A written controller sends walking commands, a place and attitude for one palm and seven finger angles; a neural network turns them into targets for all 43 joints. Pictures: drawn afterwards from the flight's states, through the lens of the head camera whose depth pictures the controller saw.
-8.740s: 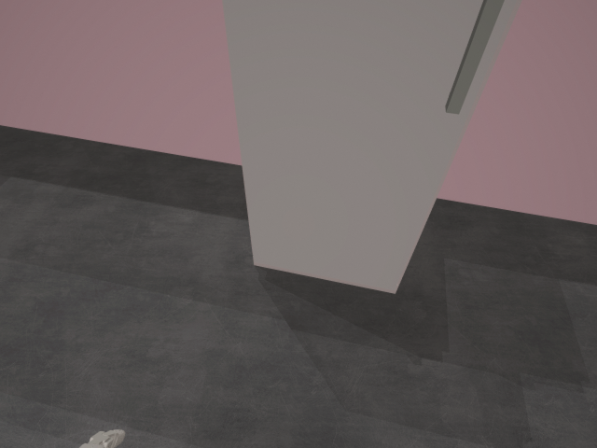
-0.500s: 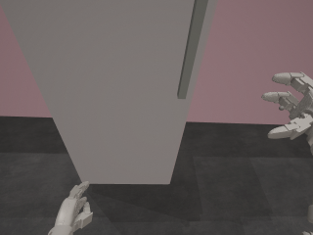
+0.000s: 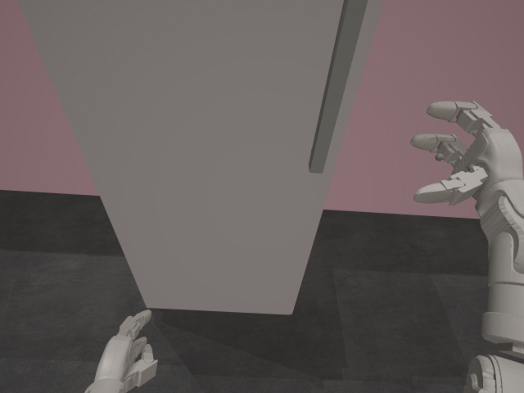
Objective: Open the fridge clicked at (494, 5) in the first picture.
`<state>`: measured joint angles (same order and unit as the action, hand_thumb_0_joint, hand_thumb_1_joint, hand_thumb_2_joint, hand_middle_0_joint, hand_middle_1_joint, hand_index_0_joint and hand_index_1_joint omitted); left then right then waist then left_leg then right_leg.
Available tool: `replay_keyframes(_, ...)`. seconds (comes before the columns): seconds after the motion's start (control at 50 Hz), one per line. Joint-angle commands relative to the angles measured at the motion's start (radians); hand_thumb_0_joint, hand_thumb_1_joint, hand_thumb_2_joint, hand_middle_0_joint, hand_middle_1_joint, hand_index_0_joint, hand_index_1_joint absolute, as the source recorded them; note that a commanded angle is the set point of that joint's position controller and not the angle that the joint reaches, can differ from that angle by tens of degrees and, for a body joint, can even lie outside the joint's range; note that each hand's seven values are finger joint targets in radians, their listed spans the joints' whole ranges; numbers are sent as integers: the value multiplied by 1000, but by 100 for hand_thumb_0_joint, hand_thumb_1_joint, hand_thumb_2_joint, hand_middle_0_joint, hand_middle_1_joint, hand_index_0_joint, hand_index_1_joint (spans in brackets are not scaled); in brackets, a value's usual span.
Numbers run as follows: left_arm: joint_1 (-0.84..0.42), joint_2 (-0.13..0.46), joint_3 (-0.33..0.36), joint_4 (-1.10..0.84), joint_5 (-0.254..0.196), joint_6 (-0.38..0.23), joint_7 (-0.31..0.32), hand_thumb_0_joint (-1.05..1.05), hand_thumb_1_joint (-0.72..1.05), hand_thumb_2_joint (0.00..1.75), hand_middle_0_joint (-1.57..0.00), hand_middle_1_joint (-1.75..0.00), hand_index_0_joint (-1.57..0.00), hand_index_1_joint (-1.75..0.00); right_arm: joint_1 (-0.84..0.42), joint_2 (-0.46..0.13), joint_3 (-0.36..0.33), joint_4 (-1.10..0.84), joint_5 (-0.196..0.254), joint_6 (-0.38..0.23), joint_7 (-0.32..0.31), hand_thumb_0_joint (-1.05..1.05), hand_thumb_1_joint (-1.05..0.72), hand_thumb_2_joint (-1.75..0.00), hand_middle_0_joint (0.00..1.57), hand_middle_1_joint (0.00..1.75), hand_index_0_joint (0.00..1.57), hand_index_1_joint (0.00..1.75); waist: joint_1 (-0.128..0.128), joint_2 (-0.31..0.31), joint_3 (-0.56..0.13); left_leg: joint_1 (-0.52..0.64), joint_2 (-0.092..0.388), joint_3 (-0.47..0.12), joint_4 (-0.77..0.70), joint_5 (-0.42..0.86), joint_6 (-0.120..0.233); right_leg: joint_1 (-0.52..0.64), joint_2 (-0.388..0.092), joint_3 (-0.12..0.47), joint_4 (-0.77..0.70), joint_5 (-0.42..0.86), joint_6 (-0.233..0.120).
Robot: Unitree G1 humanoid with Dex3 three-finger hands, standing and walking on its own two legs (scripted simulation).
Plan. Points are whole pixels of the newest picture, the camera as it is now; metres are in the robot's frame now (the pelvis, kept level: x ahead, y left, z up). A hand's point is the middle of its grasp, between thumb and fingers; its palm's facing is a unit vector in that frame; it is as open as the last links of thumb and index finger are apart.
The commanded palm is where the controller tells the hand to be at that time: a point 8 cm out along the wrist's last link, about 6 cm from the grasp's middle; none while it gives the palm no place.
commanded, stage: move the hooked fingers beside the handle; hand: right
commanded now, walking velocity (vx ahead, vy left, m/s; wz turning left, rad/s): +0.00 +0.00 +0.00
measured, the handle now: (333, 78) +0.53 -0.10 +0.26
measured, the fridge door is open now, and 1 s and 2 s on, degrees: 0 0 0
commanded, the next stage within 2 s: feel for the door with the fingertips in 1.68 s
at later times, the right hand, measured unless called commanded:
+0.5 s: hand (394, 133) +0.43 -0.18 +0.22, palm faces +0.02 +1.00 +0.00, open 14.0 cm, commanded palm +0.41 -0.23 +0.22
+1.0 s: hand (366, 117) +0.49 -0.15 +0.22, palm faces +0.04 +1.00 +0.01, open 14.0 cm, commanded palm +0.45 -0.21 +0.22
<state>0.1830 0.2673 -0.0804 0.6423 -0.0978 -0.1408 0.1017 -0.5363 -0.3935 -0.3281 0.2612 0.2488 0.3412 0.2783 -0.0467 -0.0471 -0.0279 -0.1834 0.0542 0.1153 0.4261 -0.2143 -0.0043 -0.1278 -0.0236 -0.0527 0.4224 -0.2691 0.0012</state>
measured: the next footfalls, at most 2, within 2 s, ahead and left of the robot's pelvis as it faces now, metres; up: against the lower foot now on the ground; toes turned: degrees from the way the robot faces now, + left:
none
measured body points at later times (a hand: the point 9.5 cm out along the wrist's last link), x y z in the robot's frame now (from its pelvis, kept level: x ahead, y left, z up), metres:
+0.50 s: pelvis +0.00 +0.00 +0.00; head +0.00 +0.02 +0.45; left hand +0.14 +0.25 -0.10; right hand +0.42 -0.23 +0.23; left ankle +0.01 +0.12 -0.74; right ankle -0.03 -0.12 -0.74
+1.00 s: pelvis +0.00 +0.00 +0.00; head +0.02 +0.02 +0.45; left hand +0.06 +0.26 -0.12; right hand +0.48 -0.20 +0.22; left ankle +0.01 +0.12 -0.74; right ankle -0.03 -0.12 -0.74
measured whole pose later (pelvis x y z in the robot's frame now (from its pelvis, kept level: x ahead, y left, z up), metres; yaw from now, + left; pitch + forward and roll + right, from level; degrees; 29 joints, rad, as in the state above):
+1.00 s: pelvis +0.00 +0.00 +0.00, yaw +3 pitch +4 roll +0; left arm 0.34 0.28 -0.03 0.70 -0.06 -0.11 0.07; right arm -0.98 -0.39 -0.33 0.95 0.10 0.09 0.11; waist 0.06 -0.04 -0.03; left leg -0.30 0.04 0.07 0.42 -0.18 0.00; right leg -0.22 -0.03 -0.10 0.41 -0.26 0.00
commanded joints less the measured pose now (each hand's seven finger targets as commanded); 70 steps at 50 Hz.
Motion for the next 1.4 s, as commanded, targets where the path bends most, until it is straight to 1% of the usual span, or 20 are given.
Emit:
replay_keyframes(0.0, -116, 112, 45, -161, 2, -40, 1, 0, 90, 90, -20, -30, -20, -30, -451, -260, -53, -117, -23, -9, -40, 0, 50, -30, 30, 120, 30, 120, 16, -4, -219, 80, -34, -47, -33, 246, 32, 26, 26, 47, -49, 274, -21)
replay_keyframes(0.08, -116, 96, 46, -186, 9, -37, -10, 0, 90, 90, -20, -30, -20, -30, -515, -241, -43, -220, -19, -83, -48, 0, 50, -30, 30, 120, 30, 120, 14, -5, -340, 146, -36, -53, -10, 367, 35, 90, 23, 42, -29, 385, -23)
replay_keyframes(0.16, -95, 107, 50, -159, 7, -31, -2, 0, 90, 90, -20, -30, -20, -30, -550, -233, -45, -92, -8, -106, -48, 0, 50, -30, 30, 120, 30, 120, 32, 94, -270, 111, -43, -54, -30, 322, 27, 52, 18, 37, -41, 314, -31)
replay_keyframes(0.24, -74, 115, 53, -137, 6, -16, 0, 0, 90, 90, -20, -30, -20, -30, -587, -236, -21, 23, -47, -77, -77, 0, 50, -30, 30, 120, 30, 120, 37, 26, -213, 70, -38, -55, -45, 255, 33, 20, 18, 37, -51, 270, -26)
replay_keyframes(0.3, -65, 110, 55, -141, 5, -10, -2, 0, 90, 90, -20, -30, -20, -30, -650, -196, 24, 19, -59, -85, -89, 0, 50, -30, 30, 120, 30, 120, 49, -21, -250, 72, -36, -57, -38, 275, 35, 42, 19, 37, -47, 294, -24)
replay_keyframes(0.34, -48, 112, 59, -136, 10, -13, -1, 0, 90, 90, -20, -30, -20, -30, -699, -177, 41, 35, -50, -109, -92, 0, 50, -30, 30, 120, 30, 120, 60, 34, -261, 72, -41, -54, -42, 277, 34, 45, 13, 43, -43, 295, -28)
replay_keyframes(0.4, -28, 117, 63, -128, 14, -19, 4, 0, 90, 90, -20, -30, -20, -30, -773, -227, -4, 37, -46, -158, -100, 0, 50, -30, 30, 120, 30, 120, 62, 42, -333, 103, -42, -62, -37, 297, 33, 67, 16, 44, -43, 306, -29)
replay_keyframes(0.44, -14, 119, 64, -116, 16, -20, 4, 0, 90, 90, -20, -30, -20, -30, -778, -230, -8, 90, -48, -180, -108, 0, 50, -30, 30, 120, 30, 120, 63, 71, -320, 98, -43, -63, -43, 285, 31, 54, 12, 41, -44, 295, -31)
replay_keyframes(0.5, 12, 121, 65, -99, 16, -18, 3, 0, 90, 90, -20, -30, -20, -30, -815, -215, 13, 185, -74, -190, -126, 0, 50, -30, 30, 120, 30, 120, 70, 9, -282, 75, -40, -66, -42, 267, 33, 26, 14, 36, -53, 272, -28)
replay_keyframes(0.54, 32, 129, 71, -91, 22, -15, -4, 0, 90, 90, -20, -30, -20, -30, -791, -258, -25, 245, -91, -197, -142, 0, 50, -30, 30, 120, 30, 120, 56, 42, -287, 92, -40, -66, -41, 282, 35, 8, 12, 37, -52, 289, -28)
replay_keyframes(0.7, 91, 131, 86, -89, 26, -15, -10, 0, 90, 90, -20, -30, -20, -30, -903, -232, -2, 273, -98, -275, -132, 0, 50, -30, 30, 120, 30, 120, 78, 23, -369, 111, -45, -75, -21, 368, 36, 41, 8, 26, -35, 351, -31)
replay_keyframes(0.74, 108, 135, 89, -74, 27, -16, -11, 0, 90, 90, -20, -30, -20, -30, -926, -192, 29, 317, -90, -290, -130, 0, 50, -30, 30, 120, 30, 120, 97, 78, -337, 92, -48, -67, -28, 351, 32, 31, 3, 29, -37, 337, -33)
replay_keyframes(0.86, 152, 144, 90, -43, 32, -12, -16, 0, 90, 90, -20, -30, -20, -30, -949, -235, -10, 494, -127, -288, -166, 0, 50, -30, 30, 120, 30, 120, 99, 51, -262, 33, -43, -74, -32, 265, 31, -40, 9, 30, -42, 247, -33)
replay_keyframes(0.96, 171, 145, 98, -70, 42, -12, -25, 0, 90, 90, -20, -30, -20, -30, -942, -319, -74, 400, -142, -364, -171, 0, 50, -30, 30, 120, 30, 120, 72, 64, -421, 145, -44, -83, 5, 402, 32, -10, 8, 16, -28, 361, -36)
replay_keyframes(1.0, 161, 140, 99, -78, 38, -13, -27, 0, 90, 90, -20, -30, -20, -30, -932, -322, -84, 375, -135, -381, -156, 0, 50, -30, 30, 120, 30, 120, 67, 57, -433, 160, -46, -88, 7, 440, 32, 1, 7, 7, -23, 384, -36)
replay_keyframes(1.08, 151, 146, 102, -83, 30, -9, -30, 0, 90, 90, -20, -30, -20, -30, -853, -317, -84, 384, -125, -356, -125, 0, 50, -30, 30, 120, 30, 120, 63, 57, -366, 140, -48, -84, -2, 437, 31, -17, 3, -4, -29, 367, -39)
replay_keyframes(1.14, 144, 142, 104, -93, 24, -4, -32, 0, 90, 90, -20, -30, -20, -30, -829, -205, 10, 364, -118, -315, -105, 0, 50, -30, 30, 120, 30, 120, 80, 12, -321, 93, -48, -71, -12, 398, 35, -1, 1, -3, -29, 365, -36)
replay_keyframes(1.2, 139, 147, 102, -86, 22, -3, -27, 0, 90, 90, -20, -30, -20, -30, -862, -190, 24, 359, -99, -283, -103, 0, 50, -30, 30, 120, 30, 120, 98, 23, -274, 41, -53, -71, -30, 324, 32, -11, 3, 12, -36, 286, -35)
replay_keyframes(1.32, 126, 136, 95, -78, 29, -18, -21, 0, 90, 90, -20, -30, -20, -30, -978, -186, 22, 277, -87, -312, -144, 0, 50, -30, 30, 120, 30, 120, 104, 19, -342, 42, -53, -75, -21, 305, 32, 32, 6, 32, -21, 294, -34)
replay_keyframes(1.38, 129, 136, 91, -69, 32, -16, -20, 0, 90, 90, -20, -30, -20, -30, -987, -239, -10, 307, -109, -327, -168, 0, 50, -30, 30, 120, 30, 120, 99, 49, -355, 69, -50, -77, -13, 318, 31, 13, 8, 32, -20, 297, -37)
